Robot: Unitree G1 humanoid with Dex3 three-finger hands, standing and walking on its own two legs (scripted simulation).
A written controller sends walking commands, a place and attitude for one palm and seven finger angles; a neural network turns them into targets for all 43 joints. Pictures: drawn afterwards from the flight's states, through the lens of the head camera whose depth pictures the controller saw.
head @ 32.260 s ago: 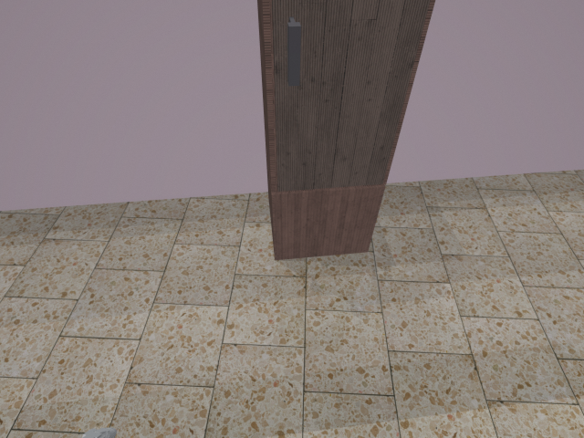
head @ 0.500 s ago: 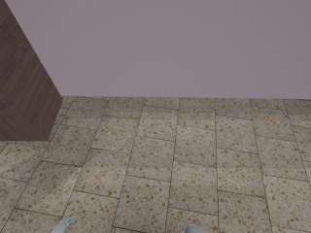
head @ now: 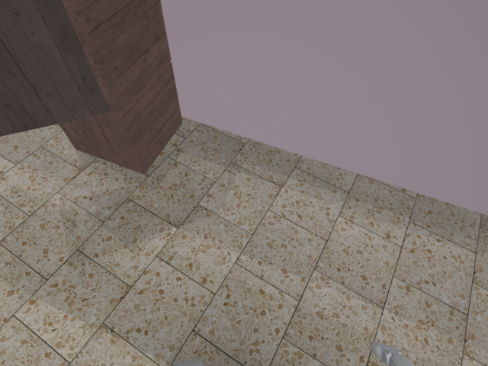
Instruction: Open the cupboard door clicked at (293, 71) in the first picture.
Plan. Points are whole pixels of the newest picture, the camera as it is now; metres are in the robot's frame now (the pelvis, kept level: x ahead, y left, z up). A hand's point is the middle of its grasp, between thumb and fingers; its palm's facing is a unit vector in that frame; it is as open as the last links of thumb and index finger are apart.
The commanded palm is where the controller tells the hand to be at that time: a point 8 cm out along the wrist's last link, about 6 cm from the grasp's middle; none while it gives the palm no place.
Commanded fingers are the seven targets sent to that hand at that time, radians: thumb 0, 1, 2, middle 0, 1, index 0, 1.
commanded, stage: turn to face it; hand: left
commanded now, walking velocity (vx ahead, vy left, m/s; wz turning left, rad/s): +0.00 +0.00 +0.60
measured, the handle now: out of the picture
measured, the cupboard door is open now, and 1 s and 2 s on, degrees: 44 44 44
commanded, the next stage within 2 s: take the last steps up to it in 0.64 s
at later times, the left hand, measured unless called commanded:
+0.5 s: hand out of the picture +0.12 +0.18 -0.14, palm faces +0.23 -0.93 -0.27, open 7.4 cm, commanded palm none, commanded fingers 0.00 0.90 0.90 -0.20 -0.30 -0.20 -0.30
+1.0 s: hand out of the picture +0.01 +0.20 -0.15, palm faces +0.48 -0.85 -0.22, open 7.4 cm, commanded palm none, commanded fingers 0.00 0.90 0.90 -0.20 -0.30 -0.20 -0.30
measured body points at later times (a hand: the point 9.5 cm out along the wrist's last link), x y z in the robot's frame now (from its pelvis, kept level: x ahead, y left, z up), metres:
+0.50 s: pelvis +0.04 -0.03 +0.01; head +0.10 -0.04 +0.45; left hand +0.10 +0.23 -0.12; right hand +0.14 -0.28 -0.15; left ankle -0.03 +0.08 -0.67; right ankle +0.05 -0.15 -0.72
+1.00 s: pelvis +0.07 +0.00 +0.02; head +0.10 +0.01 +0.46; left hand -0.01 +0.24 -0.13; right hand +0.24 -0.18 -0.13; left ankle +0.02 +0.08 -0.72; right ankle +0.11 -0.13 -0.67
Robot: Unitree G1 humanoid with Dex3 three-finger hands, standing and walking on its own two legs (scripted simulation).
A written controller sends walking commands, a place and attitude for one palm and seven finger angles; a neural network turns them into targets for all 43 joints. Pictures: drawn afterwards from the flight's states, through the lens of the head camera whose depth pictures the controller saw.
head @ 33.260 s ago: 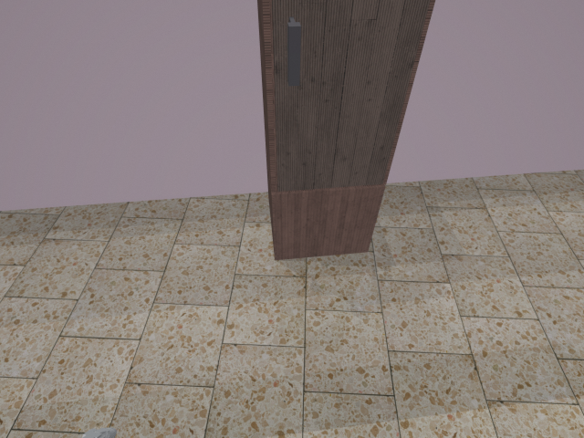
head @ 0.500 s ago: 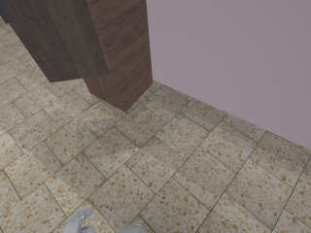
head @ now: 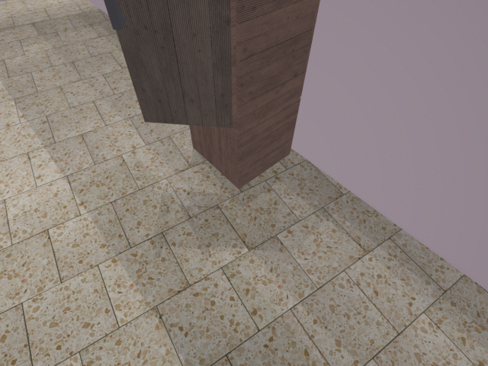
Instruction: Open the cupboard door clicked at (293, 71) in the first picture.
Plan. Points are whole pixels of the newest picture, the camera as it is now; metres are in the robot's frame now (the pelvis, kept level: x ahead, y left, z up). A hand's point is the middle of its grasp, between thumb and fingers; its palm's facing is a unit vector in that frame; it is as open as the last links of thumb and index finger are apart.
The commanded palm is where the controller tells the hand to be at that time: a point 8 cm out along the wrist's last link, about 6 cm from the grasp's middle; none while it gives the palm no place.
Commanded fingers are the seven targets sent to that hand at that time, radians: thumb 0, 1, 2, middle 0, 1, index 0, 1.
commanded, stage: take the last steps up to it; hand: left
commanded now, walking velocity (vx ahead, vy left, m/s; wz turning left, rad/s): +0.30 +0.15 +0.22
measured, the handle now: out of the picture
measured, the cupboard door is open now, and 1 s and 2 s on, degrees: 44 44 44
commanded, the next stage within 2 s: come to a stop and stand still in 1.04 s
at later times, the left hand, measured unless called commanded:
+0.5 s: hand out of the picture +0.04 +0.21 -0.18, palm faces +0.25 -0.96 -0.15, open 7.4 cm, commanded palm none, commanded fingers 0.00 0.90 0.90 -0.20 -0.30 -0.20 -0.30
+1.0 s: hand (133, 217) +0.44 +0.31 -0.16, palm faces +0.07 -0.98 -0.21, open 7.4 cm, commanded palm none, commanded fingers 0.00 0.90 0.90 -0.20 -0.30 -0.20 -0.30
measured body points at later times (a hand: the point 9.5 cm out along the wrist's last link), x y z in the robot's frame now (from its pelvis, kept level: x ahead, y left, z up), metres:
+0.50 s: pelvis +0.14 +0.06 -0.01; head +0.17 +0.08 +0.44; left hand +0.03 +0.26 -0.17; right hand +0.27 -0.17 -0.15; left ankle +0.21 +0.18 -0.74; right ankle +0.05 -0.13 -0.74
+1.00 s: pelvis +0.32 +0.13 -0.01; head +0.35 +0.11 +0.43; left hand +0.44 +0.36 -0.14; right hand +0.26 -0.09 -0.18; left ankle +0.21 +0.18 -0.74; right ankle +0.40 +0.04 -0.74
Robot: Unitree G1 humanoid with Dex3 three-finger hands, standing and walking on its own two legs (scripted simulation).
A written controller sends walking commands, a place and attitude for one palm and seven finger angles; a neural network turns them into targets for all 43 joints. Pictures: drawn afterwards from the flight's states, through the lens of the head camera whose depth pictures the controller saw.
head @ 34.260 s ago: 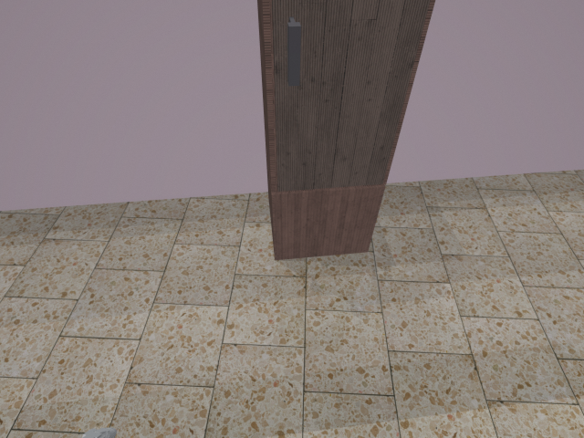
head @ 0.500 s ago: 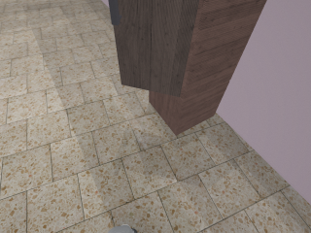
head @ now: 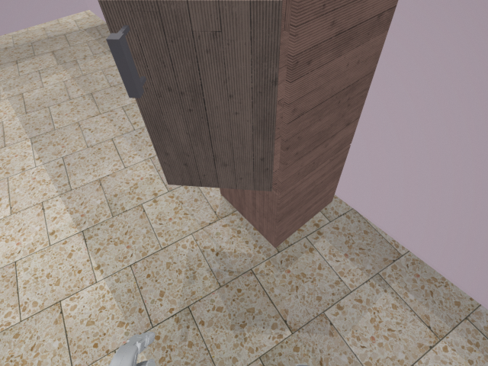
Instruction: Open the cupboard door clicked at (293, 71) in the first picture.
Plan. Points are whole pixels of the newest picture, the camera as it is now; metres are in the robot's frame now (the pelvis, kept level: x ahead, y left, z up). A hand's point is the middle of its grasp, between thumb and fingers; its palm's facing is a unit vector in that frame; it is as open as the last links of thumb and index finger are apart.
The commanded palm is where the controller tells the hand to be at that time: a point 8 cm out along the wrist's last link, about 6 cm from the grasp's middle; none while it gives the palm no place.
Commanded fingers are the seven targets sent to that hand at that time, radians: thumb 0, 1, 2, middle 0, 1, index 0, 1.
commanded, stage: take the last steps up to it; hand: left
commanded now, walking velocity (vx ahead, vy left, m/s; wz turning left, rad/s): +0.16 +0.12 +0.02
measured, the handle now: (130, 62) +0.70 +0.27 +0.15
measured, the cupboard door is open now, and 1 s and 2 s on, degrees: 44 44 44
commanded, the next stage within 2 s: come to a stop and stand still in 0.04 s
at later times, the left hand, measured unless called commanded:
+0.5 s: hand out of the picture +0.12 +0.26 -0.17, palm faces +0.06 -0.97 -0.22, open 7.3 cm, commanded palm none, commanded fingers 0.00 0.90 0.90 -0.20 -0.30 -0.20 -0.30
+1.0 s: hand out of the picture +0.15 +0.19 -0.16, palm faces +0.01 -0.98 -0.19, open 7.2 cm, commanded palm none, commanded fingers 0.00 0.90 0.90 -0.20 -0.30 -0.20 -0.30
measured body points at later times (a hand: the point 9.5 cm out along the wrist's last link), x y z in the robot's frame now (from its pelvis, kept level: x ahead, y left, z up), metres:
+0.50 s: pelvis +0.11 +0.06 +0.01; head +0.15 +0.07 +0.45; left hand +0.11 +0.31 -0.16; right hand +0.21 -0.17 -0.13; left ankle +0.16 +0.17 -0.72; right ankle +0.04 -0.06 -0.66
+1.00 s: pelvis +0.10 +0.01 +0.01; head +0.12 +0.02 +0.46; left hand +0.15 +0.24 -0.15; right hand +0.09 -0.22 -0.15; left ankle +0.09 +0.13 -0.72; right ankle +0.06 -0.09 -0.72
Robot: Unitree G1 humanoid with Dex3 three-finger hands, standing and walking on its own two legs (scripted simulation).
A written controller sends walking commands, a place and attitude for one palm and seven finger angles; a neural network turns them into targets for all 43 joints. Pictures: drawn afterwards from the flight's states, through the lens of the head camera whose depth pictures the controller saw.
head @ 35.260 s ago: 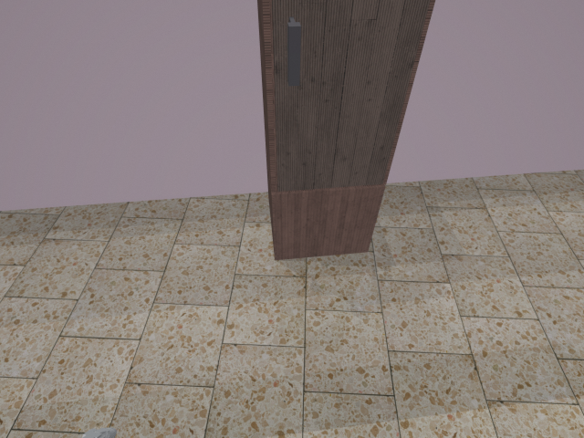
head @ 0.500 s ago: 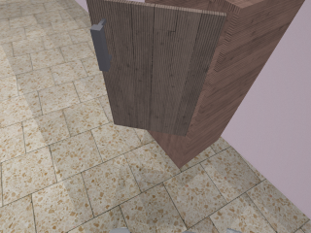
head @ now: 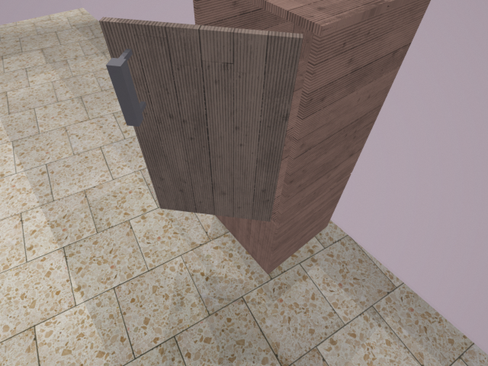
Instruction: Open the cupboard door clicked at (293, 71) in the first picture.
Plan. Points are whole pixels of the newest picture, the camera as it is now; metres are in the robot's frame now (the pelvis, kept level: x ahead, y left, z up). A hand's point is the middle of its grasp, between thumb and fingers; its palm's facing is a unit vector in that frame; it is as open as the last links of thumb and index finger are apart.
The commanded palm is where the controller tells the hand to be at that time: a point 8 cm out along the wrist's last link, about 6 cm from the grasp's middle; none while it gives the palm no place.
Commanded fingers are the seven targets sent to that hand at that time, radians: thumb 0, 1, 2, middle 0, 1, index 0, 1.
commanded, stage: come to a stop and stand still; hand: left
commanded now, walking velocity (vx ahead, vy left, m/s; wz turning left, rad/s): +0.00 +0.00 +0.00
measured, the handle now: (131, 88) +0.59 +0.26 +0.13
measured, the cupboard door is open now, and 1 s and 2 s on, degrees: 44 44 44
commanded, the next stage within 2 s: look again from close up in 0.12 s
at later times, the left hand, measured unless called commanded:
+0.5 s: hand out of the picture -0.02 +0.18 -0.18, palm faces +0.00 -0.99 -0.16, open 7.4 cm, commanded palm none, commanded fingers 0.00 0.90 0.90 -0.20 -0.30 -0.20 -0.30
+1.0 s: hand out of the picture -0.07 +0.21 -0.18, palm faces +0.02 -0.99 -0.15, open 7.4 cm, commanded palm none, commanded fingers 0.00 0.90 0.90 -0.20 -0.30 -0.20 -0.30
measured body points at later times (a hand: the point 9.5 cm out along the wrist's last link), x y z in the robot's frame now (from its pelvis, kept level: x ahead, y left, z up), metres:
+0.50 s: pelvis -0.02 +0.02 +0.00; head -0.02 +0.02 +0.45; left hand -0.02 +0.23 -0.17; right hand +0.01 -0.21 -0.15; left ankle -0.01 +0.12 -0.74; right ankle -0.03 -0.10 -0.74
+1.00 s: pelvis -0.03 +0.05 +0.00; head -0.04 +0.06 +0.45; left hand -0.07 +0.26 -0.17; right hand -0.05 -0.18 -0.16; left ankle -0.01 +0.12 -0.74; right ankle -0.03 -0.10 -0.74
